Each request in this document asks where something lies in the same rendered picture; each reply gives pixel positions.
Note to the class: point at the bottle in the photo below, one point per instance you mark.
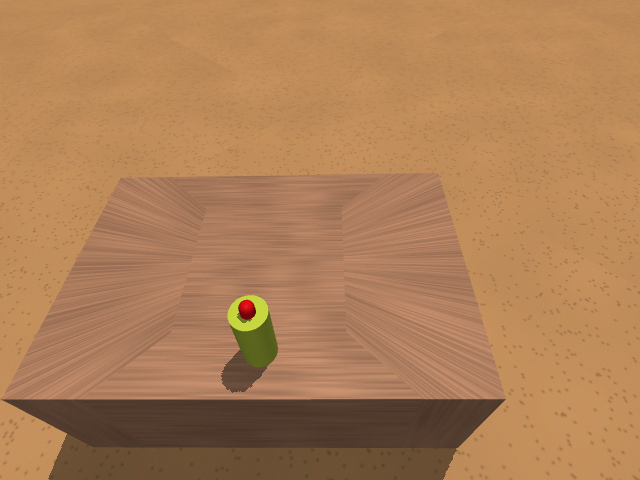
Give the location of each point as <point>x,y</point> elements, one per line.
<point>251,324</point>

